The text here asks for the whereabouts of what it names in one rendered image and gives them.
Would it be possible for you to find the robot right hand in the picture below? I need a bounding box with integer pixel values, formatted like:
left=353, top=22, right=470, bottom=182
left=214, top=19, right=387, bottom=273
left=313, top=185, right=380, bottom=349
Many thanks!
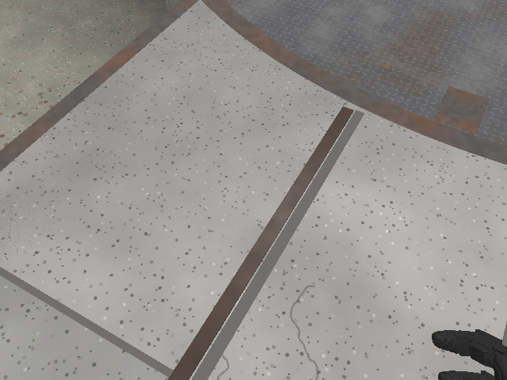
left=432, top=329, right=507, bottom=380

